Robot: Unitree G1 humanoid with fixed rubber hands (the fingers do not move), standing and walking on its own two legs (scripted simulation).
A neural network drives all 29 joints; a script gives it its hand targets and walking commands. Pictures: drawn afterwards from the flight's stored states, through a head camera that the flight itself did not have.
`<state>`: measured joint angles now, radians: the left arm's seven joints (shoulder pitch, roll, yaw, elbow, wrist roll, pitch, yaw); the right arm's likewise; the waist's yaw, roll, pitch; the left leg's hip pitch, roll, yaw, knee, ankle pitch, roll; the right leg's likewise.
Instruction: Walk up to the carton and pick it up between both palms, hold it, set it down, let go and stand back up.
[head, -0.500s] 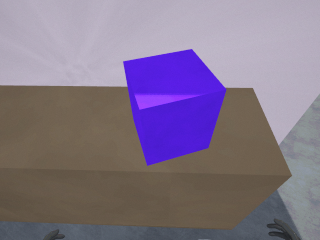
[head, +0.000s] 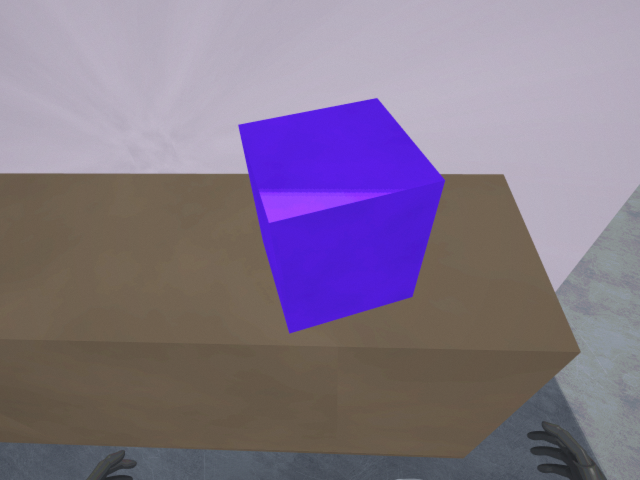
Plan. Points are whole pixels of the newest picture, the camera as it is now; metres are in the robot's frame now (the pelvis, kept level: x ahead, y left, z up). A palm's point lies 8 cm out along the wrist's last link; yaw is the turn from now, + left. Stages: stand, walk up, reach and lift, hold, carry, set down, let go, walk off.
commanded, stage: walk up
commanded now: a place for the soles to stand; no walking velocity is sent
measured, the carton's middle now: (332, 217) +0.47 +0.00 +0.05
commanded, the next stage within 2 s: stand in 0.20 s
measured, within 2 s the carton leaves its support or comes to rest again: neither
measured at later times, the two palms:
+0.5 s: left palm out of the picture +0.13 +0.29 -0.08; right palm out of the picture +0.13 -0.30 -0.09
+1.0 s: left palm (156, 436) +0.19 +0.23 -0.04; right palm (605, 438) +0.17 -0.32 -0.05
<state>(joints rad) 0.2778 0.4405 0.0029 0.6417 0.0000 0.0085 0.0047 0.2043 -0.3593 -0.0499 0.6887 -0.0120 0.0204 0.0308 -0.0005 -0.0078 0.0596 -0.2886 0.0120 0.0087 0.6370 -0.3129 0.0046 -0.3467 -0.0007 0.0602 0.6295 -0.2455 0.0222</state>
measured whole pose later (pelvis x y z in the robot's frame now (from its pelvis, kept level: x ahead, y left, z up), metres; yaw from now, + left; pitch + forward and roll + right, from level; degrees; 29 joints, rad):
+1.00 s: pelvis +0.02 -0.03 +0.01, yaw +0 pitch -1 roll +2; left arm 0.17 0.26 0.07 0.47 0.00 0.13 0.05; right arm 0.21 -0.36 -0.08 0.63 0.03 -0.21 0.08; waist 0.00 -0.01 0.06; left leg -0.19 0.03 0.01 0.43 -0.23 -0.01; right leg -0.29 0.02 0.05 0.51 -0.21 -0.02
